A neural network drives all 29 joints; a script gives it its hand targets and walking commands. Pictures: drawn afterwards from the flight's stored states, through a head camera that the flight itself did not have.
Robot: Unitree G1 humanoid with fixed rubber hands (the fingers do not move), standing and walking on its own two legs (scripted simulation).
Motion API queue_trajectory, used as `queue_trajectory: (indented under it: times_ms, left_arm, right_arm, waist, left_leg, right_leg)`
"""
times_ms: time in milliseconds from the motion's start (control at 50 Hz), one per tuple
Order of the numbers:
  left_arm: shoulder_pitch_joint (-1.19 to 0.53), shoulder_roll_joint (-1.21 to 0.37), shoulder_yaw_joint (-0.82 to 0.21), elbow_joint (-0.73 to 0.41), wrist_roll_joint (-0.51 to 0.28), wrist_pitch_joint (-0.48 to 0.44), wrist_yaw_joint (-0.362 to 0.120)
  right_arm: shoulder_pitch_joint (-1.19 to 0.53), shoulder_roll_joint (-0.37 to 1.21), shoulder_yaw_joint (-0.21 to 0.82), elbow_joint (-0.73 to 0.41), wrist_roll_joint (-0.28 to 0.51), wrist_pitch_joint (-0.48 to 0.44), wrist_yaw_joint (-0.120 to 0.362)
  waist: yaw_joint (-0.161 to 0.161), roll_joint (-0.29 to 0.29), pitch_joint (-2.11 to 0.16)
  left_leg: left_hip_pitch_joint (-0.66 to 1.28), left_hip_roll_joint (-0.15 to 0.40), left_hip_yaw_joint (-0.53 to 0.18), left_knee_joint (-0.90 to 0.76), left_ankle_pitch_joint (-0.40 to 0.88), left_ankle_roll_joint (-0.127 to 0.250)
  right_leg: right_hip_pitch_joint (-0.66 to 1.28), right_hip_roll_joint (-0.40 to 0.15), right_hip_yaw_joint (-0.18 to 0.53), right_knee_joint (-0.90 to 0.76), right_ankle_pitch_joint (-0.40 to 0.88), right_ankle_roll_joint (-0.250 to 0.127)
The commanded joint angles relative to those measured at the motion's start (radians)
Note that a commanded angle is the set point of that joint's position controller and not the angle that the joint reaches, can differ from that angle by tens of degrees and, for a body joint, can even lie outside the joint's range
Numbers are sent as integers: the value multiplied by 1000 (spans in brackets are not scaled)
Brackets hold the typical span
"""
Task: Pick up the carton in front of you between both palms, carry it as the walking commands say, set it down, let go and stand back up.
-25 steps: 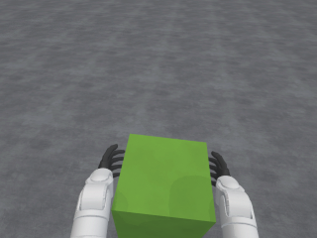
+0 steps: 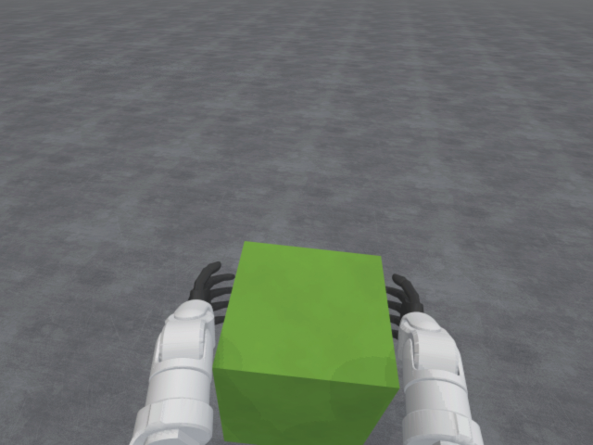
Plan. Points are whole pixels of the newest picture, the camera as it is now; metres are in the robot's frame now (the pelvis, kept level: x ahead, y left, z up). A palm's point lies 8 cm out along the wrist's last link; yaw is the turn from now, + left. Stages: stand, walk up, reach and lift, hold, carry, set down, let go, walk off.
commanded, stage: set down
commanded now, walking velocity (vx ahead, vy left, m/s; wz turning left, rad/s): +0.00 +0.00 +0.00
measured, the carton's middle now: (301, 350) +0.30 +0.00 -0.03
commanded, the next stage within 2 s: none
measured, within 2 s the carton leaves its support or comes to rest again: neither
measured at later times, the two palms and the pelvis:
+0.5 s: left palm (222, 356) +0.36 +0.15 -0.16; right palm (377, 366) +0.35 -0.15 -0.17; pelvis -0.01 +0.01 -0.09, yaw +0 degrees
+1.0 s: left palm (236, 371) +0.40 +0.14 -0.30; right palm (368, 382) +0.38 -0.16 -0.31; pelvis -0.04 +0.01 -0.21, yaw +0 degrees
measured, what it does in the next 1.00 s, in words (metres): lowers itself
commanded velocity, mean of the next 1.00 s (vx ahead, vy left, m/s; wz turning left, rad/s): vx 0.00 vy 0.00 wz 0.00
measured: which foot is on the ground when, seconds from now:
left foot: down 0.00-1.00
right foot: down 0.00-1.00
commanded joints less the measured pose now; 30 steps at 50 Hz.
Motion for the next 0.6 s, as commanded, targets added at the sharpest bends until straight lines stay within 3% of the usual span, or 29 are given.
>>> queue_trajectory:
  times_ms: [0,20,40,60,80,120,160,180,200,220,240,260,280,320,340,360,380,400,420,440,460,480,500,520,540,560,580]
  left_arm:
    - [-596,-788,-286,204,-104,-73,-211]
    - [-585,-763,-265,214,-97,-93,-203]
    - [-561,-746,-215,223,-58,-114,-189]
    - [-525,-697,-183,236,-33,-137,-174]
    - [-525,-675,-195,233,-26,-159,-154]
    - [-460,-624,-147,239,28,-230,-140]
    - [-461,-595,-196,242,-6,-318,-129]
    - [-467,-608,-221,209,-23,-360,-126]
    - [-439,-613,-252,219,-46,-401,-133]
    - [-459,-621,-278,229,-49,-432,-126]
    - [-475,-644,-321,217,-82,-471,-129]
    - [-483,-631,-336,218,-91,-501,-124]
    - [-532,-674,-389,223,-126,-530,-121]
    - [-509,-686,-449,199,-137,-582,-97]
    - [-540,-697,-506,171,-183,-598,-90]
    - [-579,-668,-535,141,-196,-613,-75]
    - [-582,-688,-572,122,-214,-619,-58]
    - [-562,-693,-613,94,-241,-624,-44]
    - [-544,-715,-641,102,-267,-621,-33]
    - [-527,-690,-634,101,-275,-615,-25]
    - [-527,-674,-616,122,-257,-606,-19]
    - [-532,-660,-606,148,-251,-598,-20]
    - [-593,-642,-564,165,-238,-591,-22]
    - [-605,-692,-584,159,-240,-587,-17]
    - [-666,-663,-555,182,-240,-572,-25]
    - [-690,-696,-565,161,-257,-565,-25]
    - [-651,-744,-558,208,-251,-548,-35]
  right_arm:
    - [-624,860,339,175,134,-78,197]
    - [-605,826,315,164,111,-91,177]
    - [-604,801,284,190,90,-112,163]
    - [-597,770,245,191,75,-140,150]
    - [-581,709,229,178,53,-174,139]
    - [-561,633,187,178,20,-242,120]
    - [-487,629,209,200,24,-325,110]
    - [-437,624,211,239,25,-366,102]
    - [-476,645,269,192,62,-412,98]
    - [-474,654,260,238,50,-446,92]
    - [-467,711,323,232,89,-483,88]
    - [-517,682,347,233,102,-517,84]
    - [-533,705,396,202,129,-553,76]
    - [-564,748,491,185,182,-599,62]
    - [-547,754,507,167,187,-615,51]
    - [-598,721,564,154,211,-632,47]
    - [-601,765,585,140,240,-636,41]
    - [-584,740,599,112,239,-643,37]
    - [-575,737,598,115,240,-647,32]
    - [-571,683,588,113,237,-648,29]
    - [-565,711,589,126,231,-634,29]
    - [-582,707,591,139,236,-626,31]
    - [-647,693,575,143,232,-618,34]
    - [-619,716,554,181,214,-606,41]
    - [-693,695,533,182,215,-592,44]
    - [-689,713,556,161,217,-588,47]
    - [-721,723,534,178,228,-582,51]
  waist:
    - [13,-51,-45]
    - [1,-60,-29]
    - [22,-26,-55]
    - [48,-60,-57]
    - [18,-50,-56]
    - [30,-17,-137]
    - [-6,-36,-231]
    - [-22,-14,-268]
    - [7,-26,-364]
    - [-8,-16,-382]
    - [-10,-7,-490]
    - [5,-6,-506]
    - [-32,12,-599]
    - [32,-14,-776]
    - [-22,0,-870]
    - [19,-11,-932]
    - [29,8,-1035]
    - [-8,-4,-1116]
    - [-7,19,-1121]
    - [-36,8,-1134]
    - [-21,-19,-1095]
    - [-6,29,-1030]
    - [7,29,-954]
    - [-15,23,-943]
    - [-11,-7,-906]
    - [-34,-24,-941]
    - [-4,15,-927]
  left_leg:
    - [-196,-26,9,-56,-215,22]
    - [-216,-29,6,-45,-216,30]
    - [-236,-29,0,-25,-200,29]
    - [-311,-19,-10,-15,-148,35]
    - [-273,-20,-18,-4,-98,32]
    - [-372,-33,-18,55,-45,25]
    - [-385,-31,-9,122,79,17]
    - [-439,-49,-3,165,93,7]
    - [-472,-50,0,195,157,-2]
    - [-517,-52,-4,212,191,-8]
    - [-512,-62,-1,253,221,-14]
    - [-552,-66,-3,287,255,-17]
    - [-583,-73,-6,329,253,-28]
    - [-610,-78,-4,392,345,-30]
    - [-648,-88,-2,421,311,-38]
    - [-702,-93,1,460,357,-46]
    - [-658,-90,1,471,391,-40]
    - [-637,-94,2,511,409,-51]
    - [-644,-95,-8,522,445,-57]
    - [-630,-93,-9,544,422,-57]
    - [-607,-94,-13,546,411,-49]
    - [-698,-105,6,557,290,-59]
    - [-792,-104,16,549,178,-51]
    - [-819,-105,8,569,119,-53]
    - [-846,-102,2,567,82,-47]
    - [-836,-98,-9,601,43,-39]
    - [-885,-108,19,595,22,-49]
  right_leg:
    - [-10,-6,64,-87,-308,-11]
    - [-38,5,48,-68,-303,-6]
    - [-42,-6,58,-52,-275,-6]
    - [-68,2,53,-17,-192,4]
    - [-110,11,42,14,-104,-3]
    - [-159,25,34,76,-24,11]
    - [-220,31,42,145,127,18]
    - [-244,27,56,168,162,5]
    - [-230,39,45,212,217,22]
    - [-296,48,43,235,251,16]
    - [-307,56,43,273,277,25]
    - [-367,53,38,304,275,32]
    - [-367,58,48,354,300,24]
    - [-395,70,56,419,367,30]
    - [-369,49,75,460,426,25]
    - [-396,64,70,506,474,23]
    - [-418,73,61,535,465,34]
    - [-429,77,39,566,442,31]
    - [-482,80,33,572,447,31]
    - [-576,80,17,589,378,37]
    - [-653,88,7,585,303,46]
    - [-664,85,20,586,249,34]
    - [-746,85,22,585,142,34]
    - [-781,92,6,619,87,31]
    - [-824,89,3,629,42,31]
    - [-874,98,-33,663,-3,33]
    - [-860,92,-18,642,-29,31]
